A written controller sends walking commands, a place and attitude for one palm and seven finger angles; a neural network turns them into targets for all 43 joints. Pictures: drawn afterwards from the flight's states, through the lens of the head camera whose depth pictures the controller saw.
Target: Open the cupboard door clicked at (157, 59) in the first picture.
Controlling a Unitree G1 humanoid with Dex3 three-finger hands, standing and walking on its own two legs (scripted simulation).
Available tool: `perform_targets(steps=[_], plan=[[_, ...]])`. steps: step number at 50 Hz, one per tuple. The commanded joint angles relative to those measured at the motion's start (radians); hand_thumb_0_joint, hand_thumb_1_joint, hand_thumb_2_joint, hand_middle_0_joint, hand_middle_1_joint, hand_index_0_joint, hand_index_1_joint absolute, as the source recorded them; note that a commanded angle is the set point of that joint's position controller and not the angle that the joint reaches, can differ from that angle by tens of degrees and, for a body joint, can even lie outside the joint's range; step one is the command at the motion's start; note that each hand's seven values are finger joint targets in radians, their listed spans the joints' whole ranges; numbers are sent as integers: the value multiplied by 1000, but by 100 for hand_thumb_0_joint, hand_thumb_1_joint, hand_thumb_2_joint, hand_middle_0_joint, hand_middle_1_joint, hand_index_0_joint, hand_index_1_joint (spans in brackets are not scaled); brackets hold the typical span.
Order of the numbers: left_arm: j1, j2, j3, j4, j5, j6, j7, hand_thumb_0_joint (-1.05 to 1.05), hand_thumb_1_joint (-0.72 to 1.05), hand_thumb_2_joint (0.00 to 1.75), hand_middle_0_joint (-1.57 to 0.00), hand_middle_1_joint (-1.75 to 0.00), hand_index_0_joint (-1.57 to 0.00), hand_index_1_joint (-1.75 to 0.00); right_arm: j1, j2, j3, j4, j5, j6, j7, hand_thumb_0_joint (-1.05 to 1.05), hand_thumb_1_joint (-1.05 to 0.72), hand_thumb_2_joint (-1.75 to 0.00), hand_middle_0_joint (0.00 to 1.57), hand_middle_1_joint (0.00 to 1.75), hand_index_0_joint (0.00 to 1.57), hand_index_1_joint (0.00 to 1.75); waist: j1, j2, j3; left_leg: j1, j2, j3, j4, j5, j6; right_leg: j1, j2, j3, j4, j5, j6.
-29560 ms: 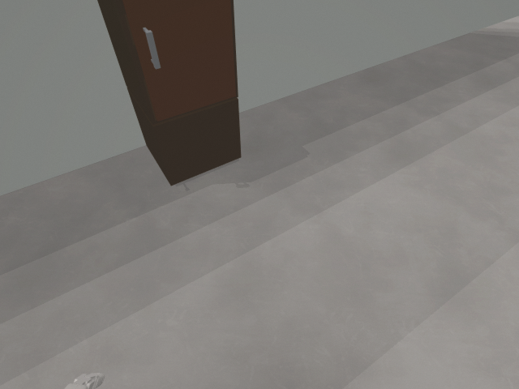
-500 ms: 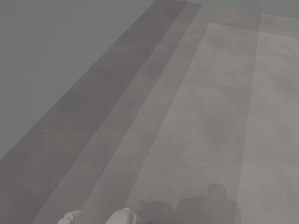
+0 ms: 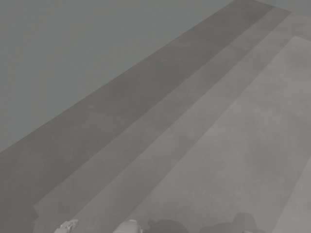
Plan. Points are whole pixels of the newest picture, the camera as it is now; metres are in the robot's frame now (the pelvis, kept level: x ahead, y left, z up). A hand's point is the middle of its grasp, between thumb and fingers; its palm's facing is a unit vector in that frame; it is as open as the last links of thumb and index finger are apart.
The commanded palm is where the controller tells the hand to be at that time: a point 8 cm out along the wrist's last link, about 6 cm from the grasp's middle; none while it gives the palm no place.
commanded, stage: turn to face it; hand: left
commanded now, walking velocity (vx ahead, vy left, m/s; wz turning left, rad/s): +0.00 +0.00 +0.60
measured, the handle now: out of the picture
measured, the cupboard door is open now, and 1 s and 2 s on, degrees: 44 44 44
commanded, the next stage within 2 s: none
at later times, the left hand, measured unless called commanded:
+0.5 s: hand out of the picture +0.05 +0.23 -0.15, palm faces +0.31 -0.92 -0.25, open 7.4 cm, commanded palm none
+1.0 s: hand out of the picture -0.05 +0.21 -0.18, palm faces +0.58 -0.78 -0.22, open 7.4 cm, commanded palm none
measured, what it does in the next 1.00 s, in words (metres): steps on the spot, turning left: left foot, then right foot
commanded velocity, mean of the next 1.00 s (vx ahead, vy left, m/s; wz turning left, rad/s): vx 0.00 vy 0.00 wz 0.60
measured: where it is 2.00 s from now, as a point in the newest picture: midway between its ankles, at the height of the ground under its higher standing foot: outside the picture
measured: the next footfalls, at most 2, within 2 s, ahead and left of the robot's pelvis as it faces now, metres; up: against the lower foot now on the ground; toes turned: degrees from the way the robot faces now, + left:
left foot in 0.26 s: +0.04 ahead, +0.12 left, +0.00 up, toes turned +14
right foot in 0.60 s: +0.11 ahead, -0.14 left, +0.00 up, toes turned +19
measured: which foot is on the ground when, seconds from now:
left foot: up 0.00-0.24, down 0.26-0.60, up 0.62-0.88, down 0.90-1.00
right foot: down 0.00-0.26, up 0.28-0.58, down 0.60-0.90, up 0.92-1.00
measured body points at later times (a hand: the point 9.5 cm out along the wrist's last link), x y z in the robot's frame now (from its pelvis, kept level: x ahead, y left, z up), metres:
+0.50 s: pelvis +0.01 +0.00 +0.01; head +0.06 +0.03 +0.46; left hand +0.03 +0.28 -0.13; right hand +0.17 -0.22 -0.12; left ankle +0.00 +0.11 -0.72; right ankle +0.06 -0.15 -0.68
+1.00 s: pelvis +0.02 +0.00 +0.00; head +0.05 +0.06 +0.45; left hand -0.08 +0.25 -0.16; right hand +0.26 -0.16 -0.12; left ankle -0.03 +0.08 -0.72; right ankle +0.07 -0.15 -0.66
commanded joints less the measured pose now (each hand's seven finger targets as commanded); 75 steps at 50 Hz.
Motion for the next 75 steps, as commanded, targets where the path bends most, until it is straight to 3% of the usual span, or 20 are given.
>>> perform_targets(steps=[1, 10, 11, 13, 14, 19, 27, 28, 30, 34, 42, 43, 45, 46, 51, 61, 62, 64, 68, 75], plan=[[3, 154, 36, -73, 3, -23, 20, 0, 90, 90, -20, -30, -20, -30, -59, -92, -39, -97, 5, -24, 6, 0, -90, -90, 20, 30, 20, 30, -8, -264, -83, -152, 43, 45, 422, -28, -19, 128, -288, 223, -344, 207, -144], [90, 199, 57, -18, -2, -22, 14, 0, 90, 90, -20, -30, -20, -30, -35, -50, -7, -81, 16, -43, 11, 0, -90, -90, 20, 30, 20, 30, 10, -219, -159, 147, 2, 198, -286, 138, -9, 273, -266, -27, -92, 625, -67], [71, 188, 56, -28, -10, -18, 10, 0, 90, 90, -20, -30, -20, -30, 20, -88, -17, -66, 11, -47, 10, 0, -90, -90, 20, 30, 20, 30, -26, -165, -179, 284, 26, 166, -383, 270, 9, 173, -255, -59, -2, 527, -26], [3, 81, 24, -102, -15, -7, 3, 0, 90, 90, -20, -30, -20, -30, 150, -274, -65, -52, -1, -51, -4, 0, -90, -90, 20, 30, 20, 30, -103, 283, -205, 496, 451, -362, -450, 870, 265, -263, -57, -66, 383, -367, 87], [-74, 114, 28, -112, -3, 7, 11, 0, 90, 90, -20, -30, -20, -30, 193, -260, -63, -25, -2, -50, -16, 0, -90, -90, 20, 30, 20, 30, -123, 156, -198, 449, 434, -346, -442, 764, 293, -282, -53, 43, 483, -333, 69], [-27, 83, 33, -48, -9, 14, -2, 0, 90, 90, -20, -30, -20, -30, 20, -178, -36, -64, -3, -60, -35, 0, -90, -90, 20, 30, 20, 30, -23, 122, -137, 291, 248, -158, -462, 565, 188, -189, -24, 68, 401, -115, 69], [62, 89, 35, -42, -13, -1, 1, 0, 90, 90, -20, -30, -20, -30, -30, -184, -54, -79, 2, -42, -24, 0, -90, -90, 20, 30, 20, 30, 22, 130, -143, 105, 178, -210, -399, 395, 145, 159, 57, 24, -87, 28, 45], [104, 119, 45, -35, -10, -10, 7, 0, 90, 90, -20, -30, -20, -30, -41, -155, -52, -89, 8, -41, -21, 0, -90, -90, 20, 30, 20, 30, 46, 52, -152, 22, 125, -186, -325, 295, 103, 273, 7, 63, -240, 76, 34], [108, 251, 60, -49, 10, -20, 17, 0, 90, 90, -20, -30, -20, -30, -41, -86, -42, -125, 12, -43, -7, 0, -90, -90, 20, 30, 20, 30, 62, -328, -130, -167, -56, 52, 155, -179, -8, 261, -426, 457, -422, 92, -157], [-38, 137, 31, -82, 0, -20, 22, 0, 90, 90, -20, -30, -20, -30, -16, -77, -39, -76, 8, -18, 10, 0, -90, -90, 20, 30, 20, 30, -23, -266, -70, -122, 40, 64, 368, -12, -29, 140, -258, 134, -330, 313, -135], [69, 199, 52, -27, 0, -16, 13, 0, 90, 90, -20, -30, -20, -30, -26, -51, -15, -74, 16, -40, 14, 0, -90, -90, 20, 30, 20, 30, 15, -216, -139, 137, 0, 188, -250, 104, -17, 244, -265, -7, -119, 521, -72], [58, 193, 54, -33, -9, -11, 10, 0, 90, 90, -20, -30, -20, -30, 27, -84, -21, -62, 14, -46, 13, 0, -90, -90, 20, 30, 20, 30, -22, -150, -161, 263, 15, 159, -369, 231, -2, 159, -254, -40, -32, 444, -30], [-3, 81, 23, -109, -15, -1, 1, 0, 90, 90, -20, -30, -20, -30, 181, -284, -69, -45, 0, -55, -4, 0, -90, -90, 20, 30, 20, 30, -107, 287, -216, 498, 446, -391, -448, 858, 251, -266, -49, -67, 371, -380, 92], [-78, 110, 23, -116, -5, 10, 7, 0, 90, 90, -20, -30, -20, -30, 224, -278, -70, -19, -1, -54, -17, 0, -90, -90, 20, 30, 20, 30, -126, 153, -211, 473, 446, -380, -434, 811, 291, -301, -53, 42, 489, -339, 72], [-33, 90, 31, -46, -11, 16, -2, 0, 90, 90, -20, -30, -20, -30, 38, -175, -34, -61, -1, -63, -39, 0, -90, -90, 20, 30, 20, 30, -23, 130, -152, 316, 244, -163, -451, 622, 187, -209, -33, 79, 447, -106, 73], [17, 89, 32, -52, -18, -1, 5, 0, 90, 90, -20, -30, -20, -30, 3, -181, -53, -69, 2, -43, -29, 0, -90, -90, 20, 30, 20, 30, 4, 131, -153, 162, 172, -258, -390, 522, 153, 137, 67, 35, -81, 13, 44], [63, 112, 40, -44, -15, -9, 9, 0, 90, 90, -20, -30, -20, -30, -17, -163, -52, -77, 8, -44, -26, 0, -90, -90, 20, 30, 20, 30, 34, 97, -159, 91, 138, -242, -342, 448, 120, 246, 39, 58, -210, 94, 37], [95, 242, 62, -46, 9, -22, 20, 0, 90, 90, -20, -30, -20, -30, -17, -73, -39, -114, 19, -46, -13, 0, -90, -90, 20, 30, 20, 30, 55, -298, -151, -166, -85, 40, 57, -135, -14, 356, -389, 444, -393, 166, -142], [-51, 132, 29, -82, -3, -19, 24, 0, 90, 90, -20, -30, -20, -30, -11, -88, -43, -70, 6, -19, 7, 0, -90, -90, 20, 30, 20, 30, -24, -277, -61, -146, 34, 41, 400, -4, -29, 176, -258, 151, -334, 333, -143], [91, 199, 52, -28, 4, -24, 20, 0, 90, 90, -20, -30, -20, -30, -98, -33, -7, -88, 17, -37, 16, 0, -90, -90, 20, 30, 20, 30, 44, -235, -125, 1, 8, 187, -96, -1, -28, 349, -276, 14, -169, 732, -115]])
